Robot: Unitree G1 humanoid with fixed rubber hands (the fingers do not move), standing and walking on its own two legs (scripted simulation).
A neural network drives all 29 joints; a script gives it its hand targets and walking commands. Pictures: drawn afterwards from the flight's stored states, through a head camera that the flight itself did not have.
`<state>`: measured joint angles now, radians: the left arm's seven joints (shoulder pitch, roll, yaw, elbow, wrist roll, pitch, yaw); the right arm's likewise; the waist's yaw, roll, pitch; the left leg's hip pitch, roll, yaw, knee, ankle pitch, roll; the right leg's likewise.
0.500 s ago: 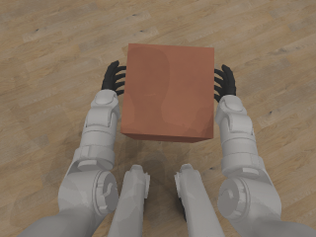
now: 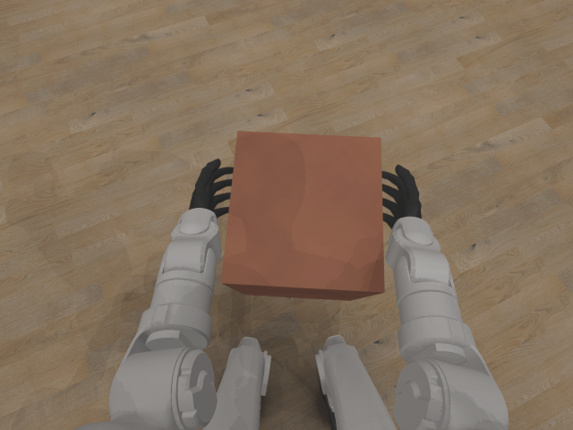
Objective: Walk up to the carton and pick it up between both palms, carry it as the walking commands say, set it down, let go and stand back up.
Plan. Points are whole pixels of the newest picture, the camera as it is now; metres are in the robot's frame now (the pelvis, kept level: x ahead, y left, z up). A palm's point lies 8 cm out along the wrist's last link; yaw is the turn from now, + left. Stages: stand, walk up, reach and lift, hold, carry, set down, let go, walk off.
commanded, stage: reach and lift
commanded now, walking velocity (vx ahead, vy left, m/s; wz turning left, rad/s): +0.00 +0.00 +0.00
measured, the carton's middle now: (302, 228) +0.41 -0.02 -0.12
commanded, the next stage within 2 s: none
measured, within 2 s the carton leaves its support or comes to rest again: neither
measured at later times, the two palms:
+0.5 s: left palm (191, 208) +0.39 +0.13 +0.02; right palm (427, 217) +0.37 -0.16 +0.03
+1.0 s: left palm (175, 199) +0.37 +0.13 +0.10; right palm (463, 212) +0.35 -0.16 +0.10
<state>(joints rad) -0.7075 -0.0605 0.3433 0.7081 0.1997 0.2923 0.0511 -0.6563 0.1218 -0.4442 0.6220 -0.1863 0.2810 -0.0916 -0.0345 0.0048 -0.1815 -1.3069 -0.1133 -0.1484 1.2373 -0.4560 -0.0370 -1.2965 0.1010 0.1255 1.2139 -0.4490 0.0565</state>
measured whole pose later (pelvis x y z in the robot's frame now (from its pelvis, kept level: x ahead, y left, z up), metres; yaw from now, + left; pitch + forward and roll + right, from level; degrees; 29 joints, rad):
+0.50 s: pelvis +0.02 +0.00 +0.07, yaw +0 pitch +22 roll -1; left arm -0.54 -0.11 0.33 0.65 0.24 0.30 0.03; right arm -0.50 0.17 -0.42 0.57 -0.23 0.29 -0.07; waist -0.04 0.00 -0.14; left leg -0.93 -0.09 -0.16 0.90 -0.35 -0.03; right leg -0.92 0.08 0.14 0.88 -0.35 0.04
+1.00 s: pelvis +0.03 +0.00 +0.11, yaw +0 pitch +9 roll +0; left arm -0.43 -0.14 0.30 0.57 0.27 0.41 0.02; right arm -0.38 0.19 -0.38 0.48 -0.27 0.41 -0.06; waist -0.04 -0.01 -0.08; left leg -0.51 -0.07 -0.16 0.60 -0.25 -0.01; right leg -0.50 0.05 0.15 0.59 -0.25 0.03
